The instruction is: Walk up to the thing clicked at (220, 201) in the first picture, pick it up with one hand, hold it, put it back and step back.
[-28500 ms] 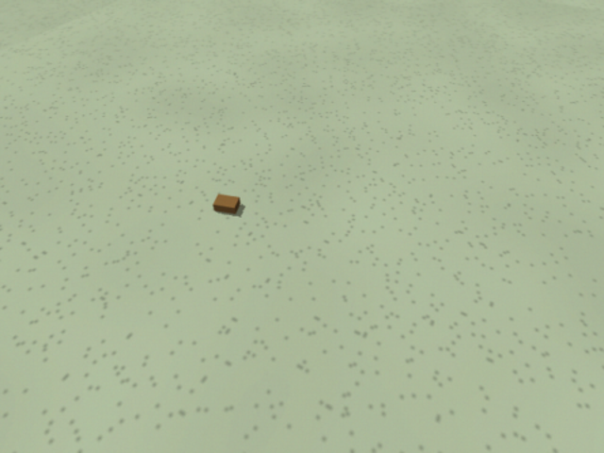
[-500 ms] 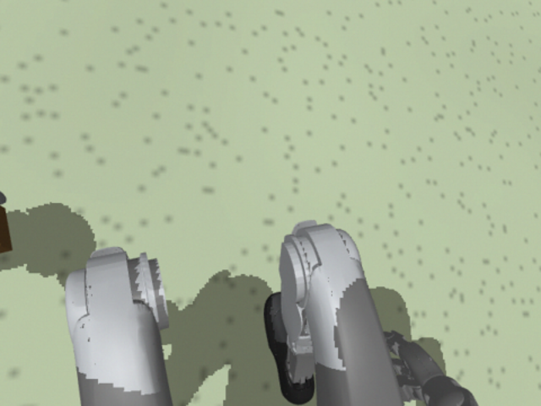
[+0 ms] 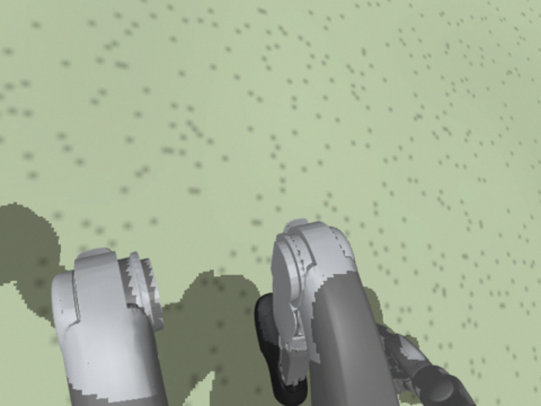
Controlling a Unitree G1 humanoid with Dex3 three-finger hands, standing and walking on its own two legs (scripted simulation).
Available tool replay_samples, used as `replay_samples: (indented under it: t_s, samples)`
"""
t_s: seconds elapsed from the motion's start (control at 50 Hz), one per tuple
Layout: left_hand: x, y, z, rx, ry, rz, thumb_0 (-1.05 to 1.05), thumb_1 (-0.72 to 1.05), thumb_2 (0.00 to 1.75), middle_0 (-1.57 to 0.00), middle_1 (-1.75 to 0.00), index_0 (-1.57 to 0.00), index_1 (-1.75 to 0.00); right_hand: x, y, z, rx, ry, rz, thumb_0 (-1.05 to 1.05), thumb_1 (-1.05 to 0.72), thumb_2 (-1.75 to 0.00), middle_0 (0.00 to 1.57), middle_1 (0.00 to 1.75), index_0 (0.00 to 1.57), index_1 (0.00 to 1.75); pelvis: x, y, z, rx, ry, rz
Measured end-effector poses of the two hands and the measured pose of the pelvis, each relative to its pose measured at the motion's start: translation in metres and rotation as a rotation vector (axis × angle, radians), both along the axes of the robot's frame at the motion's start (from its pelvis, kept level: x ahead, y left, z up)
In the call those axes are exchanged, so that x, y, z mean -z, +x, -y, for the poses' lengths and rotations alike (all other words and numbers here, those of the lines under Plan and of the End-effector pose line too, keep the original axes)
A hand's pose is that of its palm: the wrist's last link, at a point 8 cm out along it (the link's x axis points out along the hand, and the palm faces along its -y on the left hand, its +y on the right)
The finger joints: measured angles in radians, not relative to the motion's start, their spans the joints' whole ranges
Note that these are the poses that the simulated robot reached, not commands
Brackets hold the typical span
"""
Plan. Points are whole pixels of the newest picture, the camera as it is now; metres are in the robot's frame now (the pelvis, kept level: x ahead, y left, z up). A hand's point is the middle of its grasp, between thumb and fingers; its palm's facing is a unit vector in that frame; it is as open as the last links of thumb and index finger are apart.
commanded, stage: rest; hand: left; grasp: from above
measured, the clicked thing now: out of the picture +0.34 +0.39 -0.25
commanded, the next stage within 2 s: open in 0.26 s
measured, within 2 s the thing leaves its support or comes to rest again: rests again in 0.10 s
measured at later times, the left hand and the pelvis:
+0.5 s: hand out of the picture +0.34 +0.37 -0.23, palm faces -0.45 -0.21 -0.87, open 9.5 cm; pelvis +0.00 +0.00 +0.00, yaw -1 degrees
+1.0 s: hand out of the picture +0.35 +0.37 -0.22, palm faces -0.43 -0.20 -0.88, open 12.3 cm; pelvis +0.00 +0.00 +0.00, yaw -1 degrees
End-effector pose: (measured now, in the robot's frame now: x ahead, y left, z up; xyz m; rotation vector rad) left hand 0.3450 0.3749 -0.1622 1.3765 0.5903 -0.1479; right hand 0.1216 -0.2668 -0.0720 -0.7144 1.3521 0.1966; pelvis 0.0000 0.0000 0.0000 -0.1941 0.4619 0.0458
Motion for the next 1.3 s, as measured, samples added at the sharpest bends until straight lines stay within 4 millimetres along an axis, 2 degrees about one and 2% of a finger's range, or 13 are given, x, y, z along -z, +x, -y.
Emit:
replay_samples:
  t_s: [0.2,0.48,0.74,1.02,1.3]
  samples:
    - [0.005,0.001,-0.004,-0.010,0.001,-0.008,-0.01,0.07,0.40,-0.78,-0.39,-0.82,-0.34,-0.002,0.001,-0.007,-0.038,0.017,0.004,0.00,-0.90,-0.90,0.20,0.29,0.20,0.30,0.002,-0.001,-0.004,0.003,-0.015,0.013]
    - [0.005,0.000,-0.006,-0.001,0.000,-0.016,-0.01,0.08,0.41,-0.74,-0.42,-0.79,-0.38,-0.006,-0.011,-0.007,-0.065,0.023,-0.024,0.00,-0.90,-0.90,0.20,0.30,0.20,0.30,0.002,-0.002,-0.004,0.011,-0.021,0.029]
    - [0.007,0.000,-0.003,0.018,0.012,-0.010,-0.01,0.02,0.56,-0.56,-0.63,-0.59,-0.60,-0.009,-0.012,-0.006,-0.091,0.022,-0.029,0.00,-0.89,-0.89,0.20,0.30,0.20,0.30,0.002,-0.003,-0.004,0.011,-0.023,0.038]
    - [0.005,0.007,-0.005,-0.018,0.014,-0.006,0.00,-0.21,0.74,-0.27,-0.85,-0.31,-0.81,-0.010,-0.005,-0.009,-0.105,0.050,-0.006,0.00,-0.89,-0.89,0.20,0.30,0.20,0.30,0.000,-0.003,-0.004,0.012,-0.027,0.038]
    - [0.005,0.004,-0.009,0.002,-0.009,-0.020,0.00,-0.40,0.90,-0.09,-1.01,-0.12,-0.98,-0.014,-0.017,-0.007,-0.082,0.027,-0.040,0.00,-0.89,-0.90,0.20,0.30,0.20,0.30,-0.001,-0.005,-0.005,0.012,-0.031,0.042]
